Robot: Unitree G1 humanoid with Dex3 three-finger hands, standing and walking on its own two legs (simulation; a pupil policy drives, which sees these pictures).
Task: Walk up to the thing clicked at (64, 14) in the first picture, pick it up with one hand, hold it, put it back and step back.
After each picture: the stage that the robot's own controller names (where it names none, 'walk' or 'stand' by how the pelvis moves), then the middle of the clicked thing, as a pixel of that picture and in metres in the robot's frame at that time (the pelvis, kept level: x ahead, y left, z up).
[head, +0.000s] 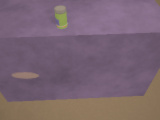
stand; (61, 17) +0.83 +0.16 +0.00
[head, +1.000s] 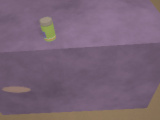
walk; (48, 29) +0.72 +0.25 +0.01
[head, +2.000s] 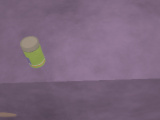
stand; (33, 52) +0.47 +0.23 +0.02
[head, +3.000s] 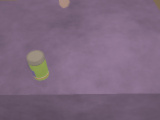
stand; (38, 65) +0.45 +0.21 +0.00
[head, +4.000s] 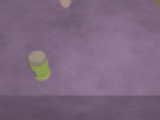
stand; (40, 66) +0.45 +0.21 +0.00
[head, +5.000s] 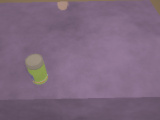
stand; (37, 69) +0.43 +0.21 +0.00
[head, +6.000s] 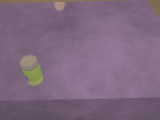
stand; (32, 70) +0.43 +0.23 +0.00
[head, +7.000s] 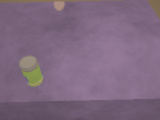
stand; (31, 71) +0.42 +0.23 +0.00
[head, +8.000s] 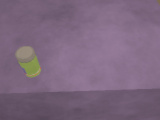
rise first; (29, 62) +0.44 +0.24 +0.00
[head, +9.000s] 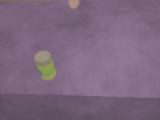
rise first; (45, 66) +0.45 +0.21 +0.00
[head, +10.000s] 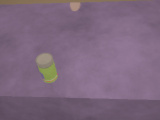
go down; (47, 68) +0.44 +0.21 +0.00
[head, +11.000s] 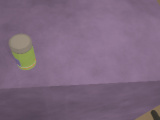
go down; (23, 52) +0.45 +0.19 +0.03
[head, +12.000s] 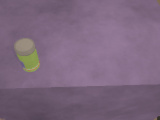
go down; (28, 55) +0.46 +0.20 +0.02
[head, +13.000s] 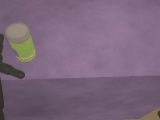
close in; (22, 43) +0.46 +0.20 +0.06
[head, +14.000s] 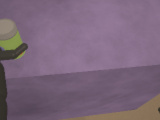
lift; (9, 40) +0.47 +0.21 +0.07
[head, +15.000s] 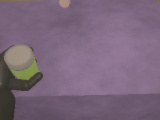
lift; (24, 67) +0.32 +0.18 +0.17
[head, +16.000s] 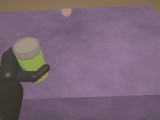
hold; (32, 60) +0.33 +0.17 +0.19
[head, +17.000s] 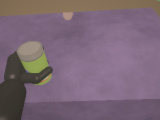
hold; (35, 63) +0.33 +0.16 +0.18
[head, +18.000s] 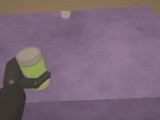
hold; (34, 69) +0.33 +0.17 +0.16
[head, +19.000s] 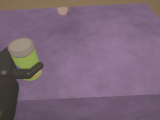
crouch; (26, 60) +0.36 +0.19 +0.16
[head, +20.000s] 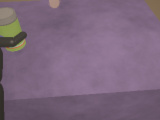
lower; (9, 30) +0.45 +0.23 +0.19
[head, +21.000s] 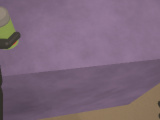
lower; (2, 29) +0.50 +0.21 +0.08
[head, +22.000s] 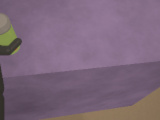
lower; (3, 35) +0.48 +0.21 +0.07
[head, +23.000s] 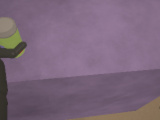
lower; (9, 38) +0.47 +0.21 +0.07
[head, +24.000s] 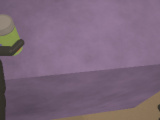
lower; (6, 36) +0.48 +0.21 +0.07
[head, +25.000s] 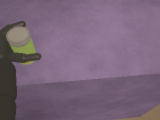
open; (23, 46) +0.46 +0.18 +0.06
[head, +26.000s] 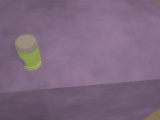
sink last; (29, 53) +0.45 +0.18 +0.05
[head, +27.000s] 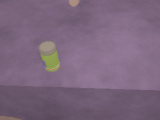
stand; (49, 56) +0.48 +0.19 +0.03
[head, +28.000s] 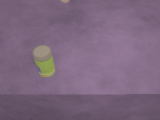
stand; (44, 61) +0.45 +0.18 +0.02
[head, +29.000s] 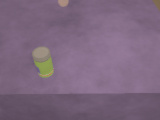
stand; (43, 62) +0.46 +0.19 +0.01
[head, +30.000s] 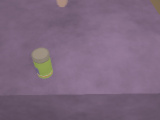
stand; (42, 63) +0.46 +0.19 +0.00
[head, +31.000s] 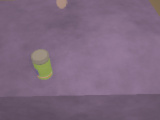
stand; (42, 64) +0.45 +0.19 +0.00
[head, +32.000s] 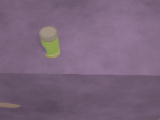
walk; (50, 42) +0.51 +0.16 +0.02
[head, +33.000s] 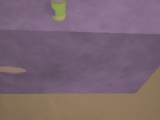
walk; (58, 7) +0.75 +0.15 +0.01
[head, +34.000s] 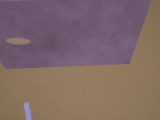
stand; out of the picture +1.09 +0.28 +0.02
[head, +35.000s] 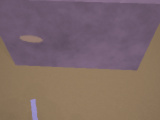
stand; out of the picture +1.12 +0.16 +0.01
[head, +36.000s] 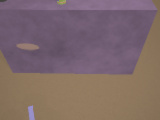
stand; out of the picture +1.13 +0.19 -0.01
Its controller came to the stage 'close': yes
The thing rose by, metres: 0.19
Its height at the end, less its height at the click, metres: +0.00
